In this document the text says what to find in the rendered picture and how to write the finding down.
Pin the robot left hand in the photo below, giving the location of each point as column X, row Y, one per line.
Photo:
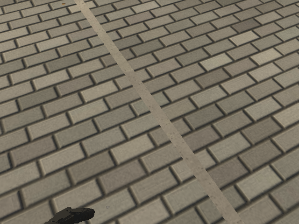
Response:
column 72, row 216

